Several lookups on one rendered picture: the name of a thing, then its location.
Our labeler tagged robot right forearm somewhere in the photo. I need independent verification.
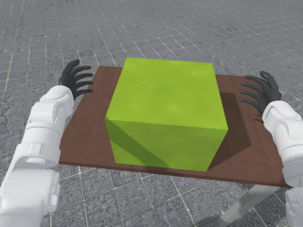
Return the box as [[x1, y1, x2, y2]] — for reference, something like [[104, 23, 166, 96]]
[[262, 100, 303, 188]]

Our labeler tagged right robot upper arm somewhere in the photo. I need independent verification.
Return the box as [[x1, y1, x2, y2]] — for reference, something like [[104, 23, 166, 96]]
[[285, 187, 303, 227]]

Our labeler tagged table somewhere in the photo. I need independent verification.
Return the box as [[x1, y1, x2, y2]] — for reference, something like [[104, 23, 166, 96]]
[[59, 65, 294, 227]]

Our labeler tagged left robot upper arm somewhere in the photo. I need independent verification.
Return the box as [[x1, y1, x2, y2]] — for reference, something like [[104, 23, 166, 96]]
[[0, 168, 61, 227]]

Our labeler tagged robot left hand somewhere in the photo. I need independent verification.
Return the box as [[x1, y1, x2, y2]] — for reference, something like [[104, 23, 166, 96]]
[[59, 59, 94, 100]]

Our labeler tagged carton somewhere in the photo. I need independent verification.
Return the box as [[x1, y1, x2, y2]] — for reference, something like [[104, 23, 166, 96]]
[[104, 57, 228, 172]]

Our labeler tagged robot right hand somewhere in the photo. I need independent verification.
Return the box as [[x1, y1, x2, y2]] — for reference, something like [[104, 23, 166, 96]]
[[239, 70, 281, 115]]

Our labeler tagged robot left forearm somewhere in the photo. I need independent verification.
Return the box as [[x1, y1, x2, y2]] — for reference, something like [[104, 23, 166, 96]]
[[0, 85, 74, 209]]

